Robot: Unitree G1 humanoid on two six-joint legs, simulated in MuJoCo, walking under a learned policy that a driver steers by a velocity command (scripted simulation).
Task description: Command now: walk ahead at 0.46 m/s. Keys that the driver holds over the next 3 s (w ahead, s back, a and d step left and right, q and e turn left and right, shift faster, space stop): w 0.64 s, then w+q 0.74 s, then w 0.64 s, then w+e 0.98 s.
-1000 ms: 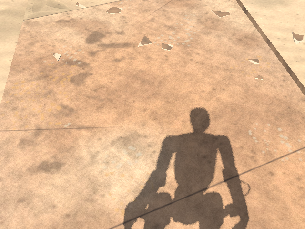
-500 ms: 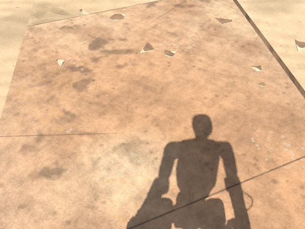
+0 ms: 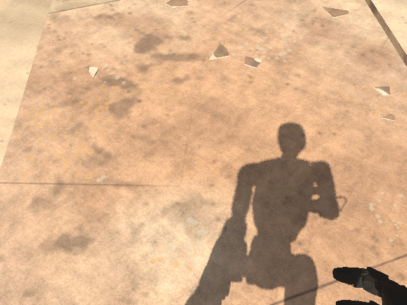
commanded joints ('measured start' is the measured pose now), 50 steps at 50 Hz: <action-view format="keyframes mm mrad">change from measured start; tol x32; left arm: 1 -38 196 44 -42 17 10 5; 26 -654 111 35 -331 -5 -23 -59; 32 -84 377 128 -195 16 -26 -56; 50 -248 195 73 -164 26 -26 -5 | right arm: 1 191 -153 -61 2 8 3 -8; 32 574 -19 1 133 -30 20 -38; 50 123 -49 -45 -2 -13 42 -11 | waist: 1 -198 -168 -47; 4 -175 344 -457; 14 -50 37 37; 28 -130 64 53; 33 43 -222 -411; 50 -24 -39 78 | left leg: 1 409 -83 42 -34 -24 52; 5 992 335 -856 -376 -428 253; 12 363 184 -270 -525 -161 188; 28 724 245 -153 -396 88 118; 30 697 183 -95 -143 402 79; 34 -111 -10 -196 723 -468 4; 50 -73 85 -83 88 133 -15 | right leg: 1 -158 -193 9 272 1090 -100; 2 -256 -161 -8 490 1075 -74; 4 -771 109 82 1179 -146 -23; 27 -883 -66 -28 384 388 -39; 30 -532 10 -88 341 321 -102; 33 194 -387 702 180 88 -319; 39 -382 -220 96 28 352 -181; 50 -246 -234 -174 -22 504 -154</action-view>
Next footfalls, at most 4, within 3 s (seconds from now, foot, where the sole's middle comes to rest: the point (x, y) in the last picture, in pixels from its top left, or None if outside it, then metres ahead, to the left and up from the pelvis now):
0.04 left None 0.22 0.11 -0.76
0.62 right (272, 285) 0.53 -0.13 -0.76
1.18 left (199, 204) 0.81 0.12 -0.76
1.68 right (221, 132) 1.16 0.06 -0.76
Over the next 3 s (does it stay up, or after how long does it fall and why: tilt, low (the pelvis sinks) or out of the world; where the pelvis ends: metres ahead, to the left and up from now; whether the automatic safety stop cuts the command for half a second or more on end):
stays up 1.60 0.28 0.03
